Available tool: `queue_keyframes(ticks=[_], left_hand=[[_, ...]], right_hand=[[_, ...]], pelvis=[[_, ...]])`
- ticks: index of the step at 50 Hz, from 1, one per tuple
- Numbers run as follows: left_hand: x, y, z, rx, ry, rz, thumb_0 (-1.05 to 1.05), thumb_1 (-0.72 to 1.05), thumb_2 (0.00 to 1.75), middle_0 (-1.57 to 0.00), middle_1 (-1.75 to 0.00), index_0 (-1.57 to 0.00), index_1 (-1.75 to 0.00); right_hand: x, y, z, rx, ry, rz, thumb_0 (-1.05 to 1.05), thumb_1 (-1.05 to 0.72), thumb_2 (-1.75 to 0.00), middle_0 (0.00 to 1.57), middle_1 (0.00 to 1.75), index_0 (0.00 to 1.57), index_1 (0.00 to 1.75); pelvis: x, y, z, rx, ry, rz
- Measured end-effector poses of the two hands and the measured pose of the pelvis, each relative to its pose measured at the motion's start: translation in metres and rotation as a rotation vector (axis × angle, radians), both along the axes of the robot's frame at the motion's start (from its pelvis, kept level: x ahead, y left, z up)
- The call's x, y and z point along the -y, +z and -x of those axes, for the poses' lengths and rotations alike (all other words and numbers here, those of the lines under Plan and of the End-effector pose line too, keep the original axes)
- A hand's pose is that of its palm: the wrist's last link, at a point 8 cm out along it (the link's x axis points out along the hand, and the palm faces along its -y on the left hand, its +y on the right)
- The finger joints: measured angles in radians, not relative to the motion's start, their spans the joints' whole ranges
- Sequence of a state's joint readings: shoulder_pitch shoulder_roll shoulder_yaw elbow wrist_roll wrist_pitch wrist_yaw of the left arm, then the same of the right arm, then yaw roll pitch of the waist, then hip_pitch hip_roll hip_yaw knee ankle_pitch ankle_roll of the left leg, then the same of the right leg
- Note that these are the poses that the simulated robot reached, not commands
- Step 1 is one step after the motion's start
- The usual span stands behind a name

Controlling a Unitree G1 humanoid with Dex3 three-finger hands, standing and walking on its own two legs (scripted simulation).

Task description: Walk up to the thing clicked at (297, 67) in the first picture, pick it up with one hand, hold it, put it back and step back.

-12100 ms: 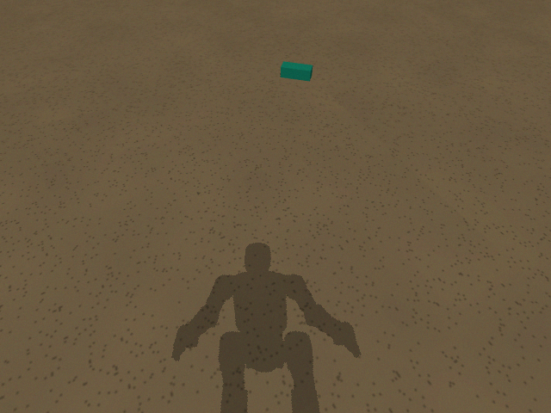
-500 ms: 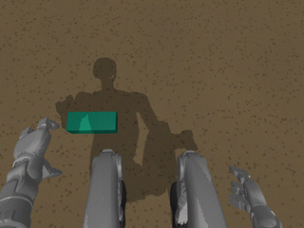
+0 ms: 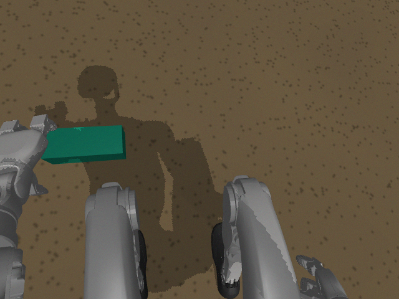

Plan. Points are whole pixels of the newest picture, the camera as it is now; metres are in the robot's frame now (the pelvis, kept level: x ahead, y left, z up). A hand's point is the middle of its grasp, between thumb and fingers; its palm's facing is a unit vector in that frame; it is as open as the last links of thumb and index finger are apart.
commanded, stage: rise first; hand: left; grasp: from above
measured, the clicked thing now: (86, 144) +0.47 +0.28 -0.34
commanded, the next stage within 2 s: none
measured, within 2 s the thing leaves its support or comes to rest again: neither
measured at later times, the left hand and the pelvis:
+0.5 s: hand (48, 157) +0.40 +0.32 -0.20, palm faces -0.46 -0.06 -0.88, open 14.2 cm; pelvis +0.00 +0.00 -0.04, yaw -1 degrees
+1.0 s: hand (54, 153) +0.41 +0.32 -0.22, palm faces -0.46 -0.06 -0.89, open 14.1 cm; pelvis +0.01 +0.00 -0.06, yaw -2 degrees
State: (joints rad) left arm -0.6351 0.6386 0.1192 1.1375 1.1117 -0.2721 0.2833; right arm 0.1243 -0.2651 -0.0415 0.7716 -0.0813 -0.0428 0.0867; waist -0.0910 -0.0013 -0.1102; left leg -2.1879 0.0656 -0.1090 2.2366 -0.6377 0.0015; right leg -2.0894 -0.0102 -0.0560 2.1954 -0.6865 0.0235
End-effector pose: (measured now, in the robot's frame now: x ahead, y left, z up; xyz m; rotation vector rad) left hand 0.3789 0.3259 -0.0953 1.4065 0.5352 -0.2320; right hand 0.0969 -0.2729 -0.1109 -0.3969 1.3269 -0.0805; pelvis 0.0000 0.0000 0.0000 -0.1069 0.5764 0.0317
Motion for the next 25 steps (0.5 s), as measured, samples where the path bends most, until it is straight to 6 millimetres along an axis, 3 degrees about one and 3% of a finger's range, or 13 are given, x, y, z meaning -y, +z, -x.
queue_keyframes(ticks=[13,25], left_hand=[[0.002,-0.03,-0.016,-0.006,-0.068,-0.041,0.0,-0.55,1.04,-0.08,-0.98,-0.07,-0.99],[0.005,-0.049,-0.028,0.011,-0.119,-0.062,0.0,-0.54,1.02,-0.08,-1.0,-0.08,-1.0]], right_hand=[[0.002,-0.024,-0.002,-0.028,0.036,0.005,0.0,-0.91,-0.9,0.2,0.3,0.2,0.3],[0.0,-0.041,0.007,-0.068,0.037,0.005,0.0,-0.91,-0.9,0.2,0.3,0.2,0.3]], pelvis=[[0.002,-0.026,-0.001,0.009,-0.008,0.003],[0.001,-0.044,-0.003,0.017,-0.014,0.006]])
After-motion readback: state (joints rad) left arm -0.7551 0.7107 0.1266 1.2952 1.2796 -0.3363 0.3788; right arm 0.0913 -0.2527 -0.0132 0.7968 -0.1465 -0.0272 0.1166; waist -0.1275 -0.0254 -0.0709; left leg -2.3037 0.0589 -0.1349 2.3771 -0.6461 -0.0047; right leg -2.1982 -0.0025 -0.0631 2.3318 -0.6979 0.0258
